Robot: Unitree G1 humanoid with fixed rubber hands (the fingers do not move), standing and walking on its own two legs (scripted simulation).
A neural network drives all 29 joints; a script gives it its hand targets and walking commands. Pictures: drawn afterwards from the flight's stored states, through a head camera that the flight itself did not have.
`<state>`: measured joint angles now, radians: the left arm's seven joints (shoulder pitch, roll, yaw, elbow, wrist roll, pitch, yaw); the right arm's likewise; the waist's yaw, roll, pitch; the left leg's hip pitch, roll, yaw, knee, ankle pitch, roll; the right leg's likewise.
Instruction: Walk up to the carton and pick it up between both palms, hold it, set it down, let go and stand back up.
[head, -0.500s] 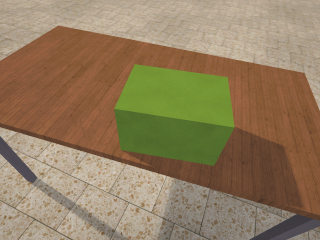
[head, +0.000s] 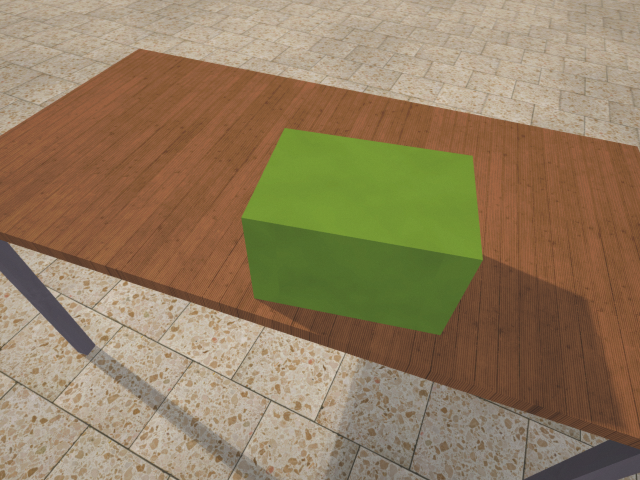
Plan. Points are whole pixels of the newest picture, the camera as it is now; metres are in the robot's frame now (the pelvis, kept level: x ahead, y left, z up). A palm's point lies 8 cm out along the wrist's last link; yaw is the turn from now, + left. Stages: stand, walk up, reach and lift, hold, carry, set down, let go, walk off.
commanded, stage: walk up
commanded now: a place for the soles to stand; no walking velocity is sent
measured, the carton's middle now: (360, 228) +0.48 -0.06 +0.03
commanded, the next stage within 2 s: none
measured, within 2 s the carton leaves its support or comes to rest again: neither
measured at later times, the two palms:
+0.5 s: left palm out of the picture +0.07 +0.32 -0.14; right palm out of the picture +0.06 -0.19 -0.13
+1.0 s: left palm (86, 472) +0.17 +0.31 -0.13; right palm out of the picture +0.06 -0.18 -0.13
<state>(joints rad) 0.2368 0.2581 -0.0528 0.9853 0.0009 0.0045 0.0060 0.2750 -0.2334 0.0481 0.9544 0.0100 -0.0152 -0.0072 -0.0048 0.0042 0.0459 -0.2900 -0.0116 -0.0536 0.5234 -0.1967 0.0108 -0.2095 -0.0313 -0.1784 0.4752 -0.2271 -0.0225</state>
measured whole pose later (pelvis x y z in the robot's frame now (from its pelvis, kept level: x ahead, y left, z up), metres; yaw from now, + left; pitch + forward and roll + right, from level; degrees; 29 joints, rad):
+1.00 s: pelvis +0.05 +0.09 -0.01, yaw -14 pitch -1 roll +1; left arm 0.27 0.24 -0.03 0.86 0.01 -0.02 0.02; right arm 0.20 -0.26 0.03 0.92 -0.02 0.02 -0.01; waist 0.00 -0.01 0.05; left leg -0.21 0.02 0.26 0.54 -0.31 0.06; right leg -0.28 0.01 0.09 0.61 -0.31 0.01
